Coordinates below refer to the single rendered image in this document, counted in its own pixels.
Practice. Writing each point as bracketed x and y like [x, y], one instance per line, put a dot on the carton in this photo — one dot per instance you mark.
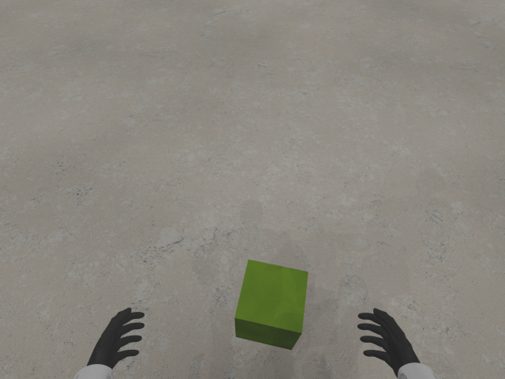
[271, 305]

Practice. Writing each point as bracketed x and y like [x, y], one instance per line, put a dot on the robot right forearm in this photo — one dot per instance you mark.
[416, 370]

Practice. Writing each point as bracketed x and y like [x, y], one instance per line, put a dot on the robot left hand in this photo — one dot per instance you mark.
[106, 349]

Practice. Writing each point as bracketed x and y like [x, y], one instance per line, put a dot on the robot right hand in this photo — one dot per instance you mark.
[398, 349]

